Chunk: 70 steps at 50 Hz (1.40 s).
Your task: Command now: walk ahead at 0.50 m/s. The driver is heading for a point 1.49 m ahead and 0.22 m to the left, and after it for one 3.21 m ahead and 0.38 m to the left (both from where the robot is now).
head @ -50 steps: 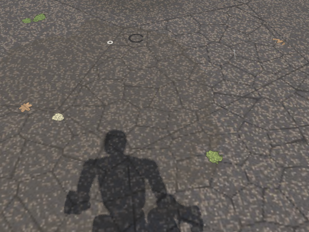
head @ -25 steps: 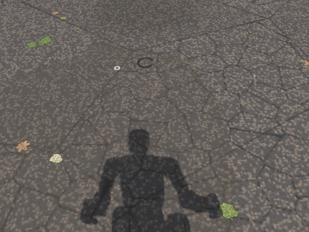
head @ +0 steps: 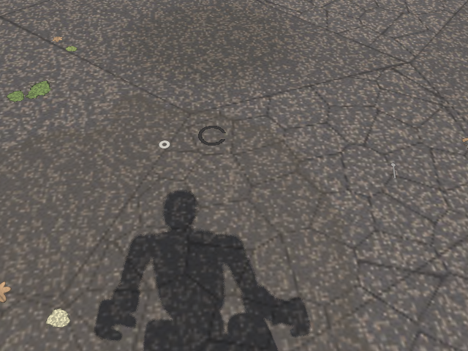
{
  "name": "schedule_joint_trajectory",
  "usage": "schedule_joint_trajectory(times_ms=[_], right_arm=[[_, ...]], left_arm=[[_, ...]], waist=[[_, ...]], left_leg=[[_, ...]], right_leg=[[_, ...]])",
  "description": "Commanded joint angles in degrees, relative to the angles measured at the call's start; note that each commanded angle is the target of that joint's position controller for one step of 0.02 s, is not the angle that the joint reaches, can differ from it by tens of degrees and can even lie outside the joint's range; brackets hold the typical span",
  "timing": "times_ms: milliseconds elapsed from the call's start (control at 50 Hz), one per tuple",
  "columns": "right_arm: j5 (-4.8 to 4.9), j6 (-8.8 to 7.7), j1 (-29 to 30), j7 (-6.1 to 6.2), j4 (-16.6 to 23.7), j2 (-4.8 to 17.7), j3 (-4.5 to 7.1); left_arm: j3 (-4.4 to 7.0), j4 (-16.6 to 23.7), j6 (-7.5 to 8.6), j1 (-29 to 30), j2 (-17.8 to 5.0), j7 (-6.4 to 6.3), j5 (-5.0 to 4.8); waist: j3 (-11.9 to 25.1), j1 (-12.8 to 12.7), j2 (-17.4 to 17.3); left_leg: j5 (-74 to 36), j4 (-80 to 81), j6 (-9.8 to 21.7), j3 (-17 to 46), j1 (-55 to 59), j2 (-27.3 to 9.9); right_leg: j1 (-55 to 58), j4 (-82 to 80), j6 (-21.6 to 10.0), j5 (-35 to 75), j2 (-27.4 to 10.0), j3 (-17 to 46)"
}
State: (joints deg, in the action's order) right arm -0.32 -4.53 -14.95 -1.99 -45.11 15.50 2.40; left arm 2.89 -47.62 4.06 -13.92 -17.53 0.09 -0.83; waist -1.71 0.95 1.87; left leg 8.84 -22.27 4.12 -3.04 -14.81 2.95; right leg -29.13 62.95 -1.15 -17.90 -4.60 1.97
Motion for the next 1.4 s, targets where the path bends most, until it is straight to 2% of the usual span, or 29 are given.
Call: schedule_joint_trajectory(times_ms=[20,140,240,300,340,360,380,400,420,440,460,500,560,680,780,840,880,900,920,940,960,980,1000,1040,1140,1220,1300,1360,1400], right_arm=[[0.27,-1.52,0.87,0.38,2.69,7.77,1.95],[0.77,-0.68,-3.36,1.62,-0.10,9.65,2.42],[1.33,0.60,-7.80,1.94,-3.20,10.53,2.81],[1.58,1.44,-7.03,2.39,-3.93,11.44,3.30],[1.43,2.03,-5.61,2.68,-3.63,10.55,2.86],[0.22,2.00,-6.12,2.88,-2.16,7.92,1.60],[0.10,0.69,-12.94,2.24,-1.17,0.92,-0.45],[1.29,-0.56,-9.59,1.96,-1.88,6.49,0.68],[2.74,-1.44,-4.25,1.64,-0.16,9.50,1.59],[2.61,-1.74,-1.18,1.84,0.46,9.17,1.50],[1.67,-1.64,0.34,2.01,0.62,8.77,1.75],[1.23,-0.49,-1.78,1.97,0.01,7.07,1.80],[0.69,0.83,0.08,2.24,0.75,5.16,1.43],[0.74,0.22,11.55,1.48,3.54,3.23,0.66],[1.36,-0.40,18.47,0.06,6.30,3.86,0.51],[1.27,-0.77,15.64,-0.50,6.03,5.75,1.16],[0.91,-0.76,1.45,0.11,1.69,9.76,3.40],[0.36,-0.46,-8.76,0.74,-0.20,13.98,4.54],[0.42,-0.20,-9.91,0.33,-1.38,16.52,4.91],[1.01,-0.22,-8.77,0.26,-0.68,10.69,3.38],[0.89,-0.39,-4.42,0.45,-0.03,8.99,2.76],[0.50,-0.49,-0.62,0.48,0.62,8.33,2.51],[0.10,-0.65,1.79,0.36,0.82,6.90,2.18],[-0.35,-1.11,3.03,0.23,0.53,5.60,1.83],[0.22,-1.35,-0.11,1.19,-1.94,8.11,2.52],[0.74,-0.86,-3.08,1.92,-3.84,8.86,2.61],[1.23,0.04,-7.10,2.13,-6.57,9.35,2.86],[1.51,0.96,-6.93,2.52,-7.50,10.13,3.34],[1.58,1.59,-4.91,2.75,-7.28,10.63,3.48]], left_arm=[[0.86,3.02,-0.46,-1.14,-3.06,-0.43,0.54],[0.05,5.71,0.44,10.09,-1.25,0.43,0.58],[-0.14,8.35,1.15,17.28,-1.82,1.91,-0.10],[0.45,8.22,1.50,15.22,-3.64,2.54,-0.02],[2.57,4.23,1.58,2.52,-7.37,2.00,0.34],[3.83,2.04,1.42,-7.92,-11.44,1.43,0.93],[4.80,0.79,0.98,-10.99,-15.92,1.43,0.73],[3.28,1.10,0.97,-10.78,-10.00,1.50,-0.19],[2.47,1.80,1.10,-6.42,-7.85,1.31,0.02],[2.08,2.48,1.10,-2.58,-6.64,1.21,0.46],[1.60,2.80,1.15,0.27,-4.99,1.30,0.84],[1.14,2.73,1.56,2.23,-3.52,1.43,1.48],[1.67,1.28,2.24,1.39,-5.49,1.12,0.90],[1.94,-1.69,1.62,-3.34,-7.32,0.03,0.29],[2.21,-4.87,0.25,-8.01,-8.04,-0.22,-0.24],[2.69,-5.42,-0.70,-7.16,-9.11,-0.62,-0.31],[2.19,-4.95,-1.26,-5.61,-8.00,-0.80,-0.03],[0.95,-3.45,-1.16,-6.51,-5.19,-0.92,1.44],[-0.86,-3.51,0.18,-13.62,1.59,-0.23,0.89],[0.57,-4.07,1.35,-9.40,-5.18,0.19,-0.38],[1.29,-2.36,2.14,-4.07,-7.46,0.49,-1.69],[1.19,-1.95,2.36,-1.41,-6.77,0.15,-1.51],[1.45,-1.82,2.15,-0.16,-6.25,-0.11,-0.58],[1.39,-2.46,0.98,-2.28,-4.14,-0.17,-0.19],[1.08,-0.22,-0.24,4.19,-2.37,-0.40,0.77],[0.38,1.65,0.45,11.61,-0.91,0.39,0.51],[0.07,3.80,0.88,17.60,-1.26,1.44,-0.07],[0.45,4.54,1.33,17.55,-2.86,2.29,-0.16],[1.75,2.47,1.49,9.97,-5.24,2.24,0.00]], waist=[[2.28,-1.53,-5.92],[-0.66,1.88,-5.14],[-2.52,3.85,-5.38],[-0.97,1.48,-6.62],[7.00,-5.04,-5.99],[15.73,-8.61,-0.46],[21.92,-4.89,14.77],[21.21,-7.55,9.98],[12.63,-7.06,7.39],[8.41,-5.55,3.28],[4.90,-4.06,1.79],[3.98,-1.09,3.34],[1.70,-0.29,1.95],[-1.08,-3.90,0.90],[-2.78,-5.69,1.05],[-0.67,-2.93,2.52],[8.32,4.14,1.55],[17.20,7.10,-5.92],[22.95,2.83,-20.98],[19.65,5.18,-13.38],[11.50,4.56,-10.49],[7.23,2.89,-5.91],[4.10,1.49,-4.86],[3.85,-1.08,-6.54],[0.39,-0.62,-4.90],[-1.22,1.73,-5.12],[-2.82,3.46,-5.09],[-2.21,1.88,-5.92],[2.32,-2.76,-6.95]], left_leg=[[-9.10,14.15,10.23,15.42,5.82,-16.03],[-10.07,15.71,7.49,7.57,6.96,-13.09],[-10.46,12.92,7.03,8.03,14.43,-16.45],[-18.90,8.14,5.57,8.51,18.74,-18.15],[-32.57,-6.70,3.10,4.94,15.86,-14.02],[-19.76,-23.77,0.99,2.41,4.89,-10.70],[17.61,-43.39,-3.09,2.22,-19.10,0.32],[24.83,-50.46,-2.68,9.75,-26.31,-1.53],[20.14,-51.32,-1.75,9.17,-30.11,-4.56],[14.81,-48.97,-1.65,7.57,-28.62,-7.46],[11.34,-45.41,-2.06,7.07,-26.63,-9.11],[7.91,-41.98,-2.68,7.44,-20.64,-10.85],[3.81,-35.91,-4.46,6.51,-21.52,-11.53],[-13.72,-15.50,-5.12,4.00,-20.57,-9.32],[-11.45,-8.33,-3.31,4.13,-22.34,-7.84],[-5.17,-6.31,-0.95,2.85,-16.79,-5.99],[-6.31,-5.25,2.05,0.75,4.28,-3.87],[-8.14,-7.24,5.64,13.37,21.95,-14.83],[5.43,0.74,14.42,40.46,37.89,-25.35],[13.39,4.50,12.54,41.93,35.63,-24.02],[11.65,5.83,10.31,33.83,28.25,-22.33],[5.76,7.32,9.36,28.01,20.51,-20.25],[0.06,8.94,9.02,23.54,14.37,-18.35],[-5.03,11.91,8.84,18.83,8.82,-16.35],[-10.35,15.88,9.45,12.07,7.10,-15.53],[-9.89,16.48,7.28,6.67,6.95,-13.03],[-9.90,14.55,7.04,6.68,13.24,-15.68],[-15.48,10.58,5.81,7.46,18.78,-18.26],[-30.70,1.69,4.14,5.66,19.08,-16.76]], right_leg=[[-7.27,-4.06,1.39,5.19,-3.63,1.94],[-6.92,-24.38,2.27,22.50,-1.75,-0.21],[-7.24,-32.18,0.81,21.13,0.03,-0.61],[-2.91,-34.60,-1.52,14.88,1.43,-1.40],[15.81,-36.48,-4.41,14.88,4.17,-4.05],[33.33,-34.12,-8.11,16.60,-5.05,6.18],[52.09,-39.63,-17.67,4.87,-17.26,33.18],[51.50,-44.82,-17.25,-4.26,-16.94,38.73],[44.52,-46.11,-14.56,-3.31,-15.05,30.50],[36.94,-47.28,-13.09,1.45,-12.78,24.18],[30.21,-49.05,-12.51,6.70,-10.85,19.78],[23.36,-52.14,-12.20,12.47,-8.72,14.95],[19.64,-55.49,-13.36,17.41,-8.28,10.02],[21.02,-56.85,-10.54,19.35,-5.22,2.26],[30.22,-53.18,-9.85,20.85,-9.05,3.03],[34.17,-47.62,-8.24,31.71,-10.34,3.13],[29.47,-31.17,-5.66,43.36,-5.84,-0.58],[17.25,-12.64,-3.62,25.91,-1.95,-3.23],[-4.56,4.42,-0.57,-13.16,8.63,-1.00],[-10.87,10.38,-1.34,-15.64,5.47,5.53],[-14.00,10.45,-2.16,-10.34,2.73,4.20],[-12.24,8.09,-1.98,-5.02,-0.14,2.56],[-10.33,4.82,-1.52,-1.70,-1.79,2.15],[-4.88,1.48,-0.85,1.56,-3.44,2.47],[-9.65,-11.49,1.73,11.92,-4.18,1.45],[-6.37,-25.32,1.90,23.09,-1.83,-0.91],[-6.85,-31.58,0.94,22.81,-0.43,-1.10],[-5.42,-34.17,-1.24,16.93,0.33,-0.97],[6.03,-35.77,-3.30,14.20,3.26,-3.78]])
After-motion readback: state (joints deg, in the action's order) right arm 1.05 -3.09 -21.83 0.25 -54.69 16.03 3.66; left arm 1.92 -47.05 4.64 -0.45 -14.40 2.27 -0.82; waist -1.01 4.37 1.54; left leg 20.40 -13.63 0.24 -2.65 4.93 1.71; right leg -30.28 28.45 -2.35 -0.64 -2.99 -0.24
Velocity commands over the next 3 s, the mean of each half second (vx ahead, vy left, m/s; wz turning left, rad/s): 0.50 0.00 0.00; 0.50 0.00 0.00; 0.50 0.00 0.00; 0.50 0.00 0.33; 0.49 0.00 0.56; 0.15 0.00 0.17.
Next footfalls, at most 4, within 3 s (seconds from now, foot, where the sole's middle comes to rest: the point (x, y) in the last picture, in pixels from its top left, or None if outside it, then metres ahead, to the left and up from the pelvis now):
0.36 right None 0.36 -0.16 -0.78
0.88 left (207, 289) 0.66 0.08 -0.78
1.42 right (279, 208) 0.96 -0.16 -0.78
1.98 left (209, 147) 1.25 0.08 -0.78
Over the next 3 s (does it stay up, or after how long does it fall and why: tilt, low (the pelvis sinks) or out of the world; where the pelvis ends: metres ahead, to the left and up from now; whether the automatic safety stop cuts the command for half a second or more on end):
stays up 1.51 0.09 -0.01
